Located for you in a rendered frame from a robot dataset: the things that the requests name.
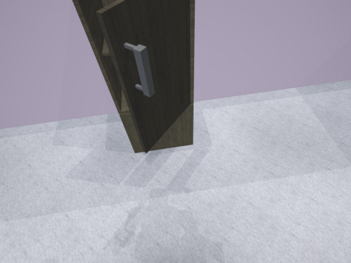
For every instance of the handle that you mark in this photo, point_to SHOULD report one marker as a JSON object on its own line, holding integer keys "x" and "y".
{"x": 143, "y": 65}

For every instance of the cupboard door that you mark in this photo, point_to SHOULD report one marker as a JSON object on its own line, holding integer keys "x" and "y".
{"x": 163, "y": 26}

